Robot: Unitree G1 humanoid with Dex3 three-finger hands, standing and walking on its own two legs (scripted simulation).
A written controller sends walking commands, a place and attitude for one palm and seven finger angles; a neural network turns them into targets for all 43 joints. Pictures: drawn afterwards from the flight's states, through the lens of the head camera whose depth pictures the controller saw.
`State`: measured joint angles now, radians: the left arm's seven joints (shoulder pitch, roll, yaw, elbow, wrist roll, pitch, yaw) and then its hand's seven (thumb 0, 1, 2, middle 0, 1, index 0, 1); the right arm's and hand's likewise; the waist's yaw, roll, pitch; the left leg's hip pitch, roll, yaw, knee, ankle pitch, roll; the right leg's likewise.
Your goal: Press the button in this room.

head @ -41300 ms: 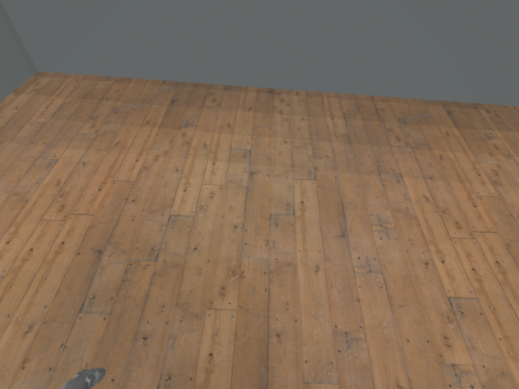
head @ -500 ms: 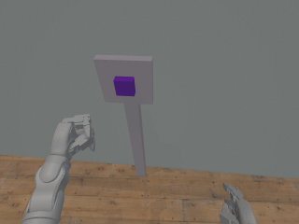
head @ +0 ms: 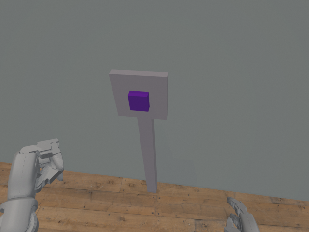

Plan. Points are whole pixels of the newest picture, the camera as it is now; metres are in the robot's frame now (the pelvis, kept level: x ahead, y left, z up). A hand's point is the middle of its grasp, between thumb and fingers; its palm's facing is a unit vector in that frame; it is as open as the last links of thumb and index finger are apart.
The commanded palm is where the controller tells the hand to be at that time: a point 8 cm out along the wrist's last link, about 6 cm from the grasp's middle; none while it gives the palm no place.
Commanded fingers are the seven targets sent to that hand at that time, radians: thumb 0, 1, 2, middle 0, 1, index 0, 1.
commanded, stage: draw the hand back to the body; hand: left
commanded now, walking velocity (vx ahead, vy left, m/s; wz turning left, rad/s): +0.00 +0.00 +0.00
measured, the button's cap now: (139, 100) +0.52 +0.12 +0.06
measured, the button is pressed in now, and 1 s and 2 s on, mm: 0 0 0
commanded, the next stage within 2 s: step back with the hand held close in 0.42 s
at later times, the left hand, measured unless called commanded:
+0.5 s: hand (42, 178) +0.16 +0.24 +0.16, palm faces +0.42 -0.81 -0.41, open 3.1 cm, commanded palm +0.11 +0.27 +0.17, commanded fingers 0.00 0.90 0.90 -1.30 -1.50 -1.30 -1.50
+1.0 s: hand (24, 191) +0.13 +0.25 +0.16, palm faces +0.35 -0.78 -0.52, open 3.1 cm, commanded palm +0.08 +0.29 +0.17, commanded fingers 0.00 0.90 0.90 -1.30 -1.50 -1.30 -1.50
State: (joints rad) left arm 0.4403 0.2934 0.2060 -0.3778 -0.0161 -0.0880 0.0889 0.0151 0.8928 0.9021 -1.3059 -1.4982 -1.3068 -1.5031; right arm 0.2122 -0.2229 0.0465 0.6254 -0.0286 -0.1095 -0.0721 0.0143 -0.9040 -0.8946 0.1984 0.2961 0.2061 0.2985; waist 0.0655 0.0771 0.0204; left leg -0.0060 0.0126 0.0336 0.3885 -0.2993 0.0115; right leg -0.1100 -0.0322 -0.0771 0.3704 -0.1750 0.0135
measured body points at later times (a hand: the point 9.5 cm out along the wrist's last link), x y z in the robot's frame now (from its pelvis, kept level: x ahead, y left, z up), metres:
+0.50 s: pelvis -0.01 +0.00 +0.00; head -0.04 -0.02 +0.45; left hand +0.14 +0.28 +0.18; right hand +0.17 -0.22 -0.08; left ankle -0.05 +0.11 -0.74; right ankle +0.02 -0.13 -0.74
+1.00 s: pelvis -0.06 +0.01 -0.01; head -0.05 +0.00 +0.44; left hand +0.11 +0.29 +0.19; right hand +0.11 -0.23 -0.09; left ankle -0.05 +0.11 -0.74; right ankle +0.02 -0.13 -0.74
